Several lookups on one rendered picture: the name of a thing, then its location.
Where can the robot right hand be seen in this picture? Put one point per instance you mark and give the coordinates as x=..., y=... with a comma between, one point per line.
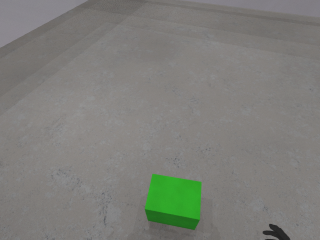
x=277, y=232

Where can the carton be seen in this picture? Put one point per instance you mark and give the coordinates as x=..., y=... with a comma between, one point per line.
x=174, y=201

